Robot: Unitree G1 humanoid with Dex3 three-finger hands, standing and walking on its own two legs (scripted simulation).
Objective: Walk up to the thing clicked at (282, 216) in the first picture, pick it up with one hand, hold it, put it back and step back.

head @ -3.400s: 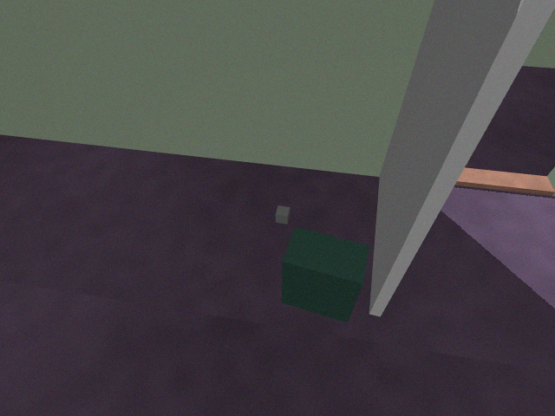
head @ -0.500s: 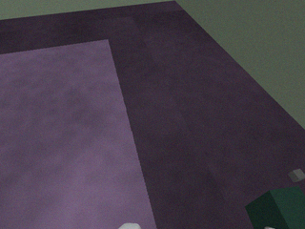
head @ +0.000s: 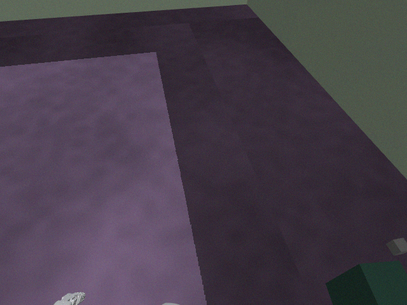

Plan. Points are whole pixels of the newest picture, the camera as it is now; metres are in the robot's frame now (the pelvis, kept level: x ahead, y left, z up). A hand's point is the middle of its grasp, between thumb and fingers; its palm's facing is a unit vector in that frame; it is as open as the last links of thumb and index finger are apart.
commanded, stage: walk up
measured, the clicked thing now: (398, 246) +0.53 -0.93 -0.74
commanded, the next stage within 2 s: stand in 0.02 s
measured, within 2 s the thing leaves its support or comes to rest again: neither
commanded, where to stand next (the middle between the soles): +0.07 +0.00 m, yaw -3 degrees
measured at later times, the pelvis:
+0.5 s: pelvis +0.00 -0.02 +0.01, yaw -2 degrees
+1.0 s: pelvis +0.02 -0.02 +0.02, yaw -4 degrees
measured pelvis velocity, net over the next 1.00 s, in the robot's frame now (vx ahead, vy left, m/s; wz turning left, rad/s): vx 0.02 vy -0.02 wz -0.07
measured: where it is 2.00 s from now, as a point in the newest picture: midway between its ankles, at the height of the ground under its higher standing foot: outside the picture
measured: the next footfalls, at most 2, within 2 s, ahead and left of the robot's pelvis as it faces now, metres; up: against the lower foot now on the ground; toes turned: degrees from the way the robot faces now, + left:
none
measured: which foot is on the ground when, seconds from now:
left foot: down 0.00-1.00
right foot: down 0.00-1.00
